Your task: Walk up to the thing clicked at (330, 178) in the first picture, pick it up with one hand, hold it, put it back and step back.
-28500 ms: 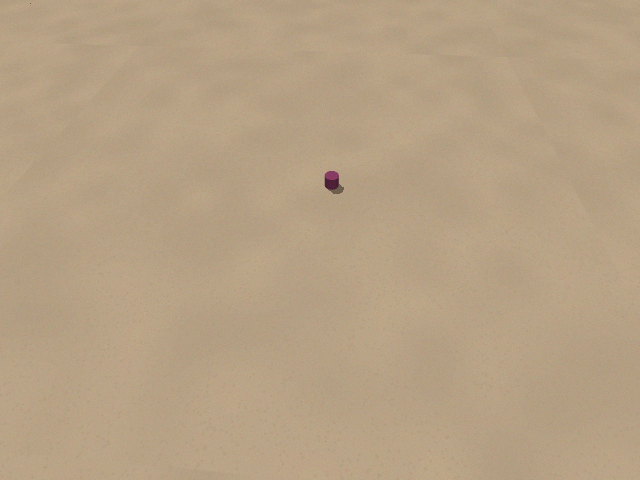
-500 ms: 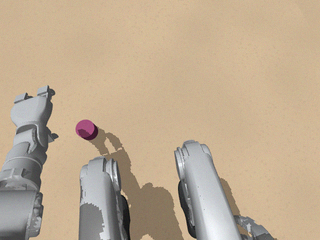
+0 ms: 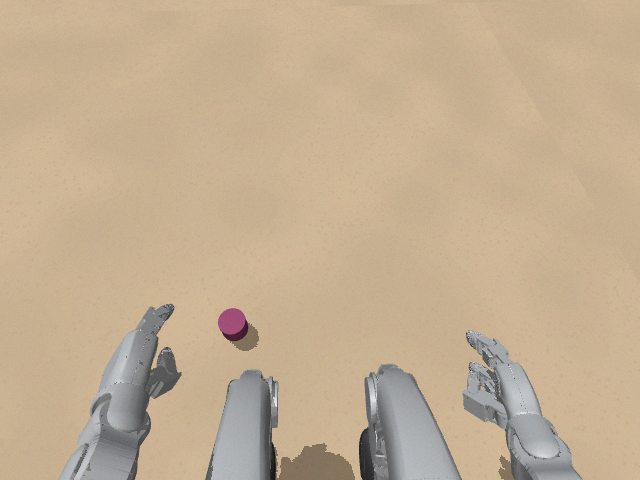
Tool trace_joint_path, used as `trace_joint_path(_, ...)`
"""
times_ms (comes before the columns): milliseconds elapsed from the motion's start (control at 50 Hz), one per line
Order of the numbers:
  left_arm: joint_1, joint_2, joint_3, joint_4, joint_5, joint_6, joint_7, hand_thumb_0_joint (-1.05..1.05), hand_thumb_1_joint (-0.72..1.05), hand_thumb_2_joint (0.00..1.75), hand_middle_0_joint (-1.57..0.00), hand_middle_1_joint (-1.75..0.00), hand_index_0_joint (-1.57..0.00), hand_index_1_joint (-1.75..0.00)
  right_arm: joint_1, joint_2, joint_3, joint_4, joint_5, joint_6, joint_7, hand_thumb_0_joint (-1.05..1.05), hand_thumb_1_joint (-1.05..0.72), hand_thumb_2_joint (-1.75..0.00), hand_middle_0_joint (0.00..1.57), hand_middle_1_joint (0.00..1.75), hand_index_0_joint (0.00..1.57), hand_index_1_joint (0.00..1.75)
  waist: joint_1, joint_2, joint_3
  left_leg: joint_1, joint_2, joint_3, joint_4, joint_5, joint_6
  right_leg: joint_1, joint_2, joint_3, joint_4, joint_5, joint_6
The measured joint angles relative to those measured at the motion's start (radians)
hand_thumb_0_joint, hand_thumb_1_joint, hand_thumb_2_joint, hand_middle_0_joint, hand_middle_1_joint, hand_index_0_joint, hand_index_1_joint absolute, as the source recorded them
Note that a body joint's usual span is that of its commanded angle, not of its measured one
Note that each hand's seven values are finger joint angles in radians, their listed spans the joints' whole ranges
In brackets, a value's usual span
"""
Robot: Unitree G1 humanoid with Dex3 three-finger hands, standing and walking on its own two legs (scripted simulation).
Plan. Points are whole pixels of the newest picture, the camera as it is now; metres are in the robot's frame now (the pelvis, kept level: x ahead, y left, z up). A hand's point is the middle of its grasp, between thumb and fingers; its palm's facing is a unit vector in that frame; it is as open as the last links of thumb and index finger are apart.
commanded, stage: home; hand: left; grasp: from above
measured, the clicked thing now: (233, 324) +0.47 +0.20 -0.53
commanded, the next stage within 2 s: none
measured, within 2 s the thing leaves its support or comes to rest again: neither
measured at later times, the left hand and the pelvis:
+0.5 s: hand (121, 367) +0.23 +0.18 +0.11, palm faces +0.10 -0.97 -0.21, open 7.4 cm; pelvis +0.07 +0.00 +0.15, yaw +2 degrees
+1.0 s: hand (113, 376) +0.23 +0.19 +0.11, palm faces +0.09 -0.98 -0.20, open 7.4 cm; pelvis +0.07 +0.00 +0.16, yaw +2 degrees
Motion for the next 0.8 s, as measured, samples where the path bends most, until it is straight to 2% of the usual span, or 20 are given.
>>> trace_joint_path(80, 0.089, -0.025, 0.007, -0.074, -0.111, 0.046, -0.006, 0.01, 0.88, 0.9, -0.21, -0.3, -0.21, -0.31, 0.044, 0.026, 0.026, -0.017, 0.006, -0.021, -0.022, 0.01, -0.91, -0.9, 0.2, 0.3, 0.2, 0.3, -0.008, 0.007, 0.006, 0.133, 0.004, 0.005, -0.11, 0.015, 0.0, 0.13, 0.0, 0.0, -0.106, 0.014, -0.004)
trace_joint_path(140, 0.146, -0.045, 0.021, -0.116, -0.179, 0.073, -0.002, 0.01, 0.89, 0.9, -0.21, -0.3, -0.21, -0.31, 0.087, 0.037, 0.036, -0.022, 0.009, -0.034, -0.04, 0.01, -0.9, -0.9, 0.2, 0.3, 0.2, 0.3, -0.014, 0.012, 0.014, 0.23, 0.007, 0.006, -0.192, 0.028, -0.001, 0.228, 0.0, -0.002, -0.188, 0.026, -0.006)
trace_joint_path(300, 0.297, -0.093, 0.067, -0.242, -0.312, 0.164, -0.005, 0.01, 0.89, 0.9, -0.2, -0.3, -0.2, -0.31, 0.21, 0.03, 0.041, -0.02, 0.014, -0.06, -0.102, 0.01, -0.9, -0.9, 0.2, 0.3, 0.2, 0.3, -0.025, 0.025, 0.033, 0.489, 0.017, 0.009, -0.416, 0.068, -0.002, 0.49, 0.004, -0.008, -0.416, 0.068, -0.009)
trace_joint_path(380, 0.378, -0.114, 0.083, -0.324, -0.359, 0.208, -0.012, 0.01, 0.9, 0.9, -0.2, -0.3, -0.2, -0.31, 0.262, 0.021, 0.037, -0.024, 0.012, -0.078, -0.133, 0.02, -0.91, -0.9, 0.2, 0.3, 0.2, 0.3, -0.025, 0.027, 0.034, 0.616, 0.021, 0.011, -0.524, 0.089, 0.0, 0.619, 0.007, -0.009, -0.53, 0.092, -0.009)
trace_joint_path(460, 0.444, -0.121, 0.091, -0.387, -0.378, 0.231, -0.024, 0.01, 0.9, 0.9, -0.2, -0.3, -0.2, -0.31, 0.287, 0.014, 0.031, -0.035, 0.006, -0.103, -0.156, 0.02, -0.91, -0.9, 0.2, 0.3, 0.2, 0.3, -0.024, 0.03, 0.025, 0.712, 0.024, 0.013, -0.605, 0.105, 0.002, 0.718, 0.008, -0.01, -0.615, 0.11, -0.009)
trace_joint_path(540, 0.474, -0.119, 0.094, -0.41, -0.376, 0.243, -0.043, 0.01, 0.9, 0.9, -0.2, -0.3, -0.2, -0.31, 0.281, 0.011, 0.024, -0.044, -0.004, -0.126, -0.166, 0.02, -0.91, -0.9, 0.2, 0.3, 0.2, 0.3, -0.018, 0.03, 0.02, 0.771, 0.023, 0.014, -0.648, 0.112, 0.004, 0.778, 0.006, -0.011, -0.66, 0.117, -0.007)
trace_joint_path(800, 0.458, -0.117, 0.083, -0.376, -0.36, 0.238, -0.082, 0.01, 0.9, 0.9, -0.2, -0.3, -0.2, -0.31, 0.222, 0.015, 0.027, -0.052, -0.024, -0.177, -0.155, 0.02, -0.9, -0.9, 0.2, 0.3, 0.2, 0.3, 0.007, 0.016, 0.048, 0.816, 0.015, 0.013, -0.666, 0.114, 0.006, 0.825, -0.002, -0.013, -0.677, 0.115, -0.005)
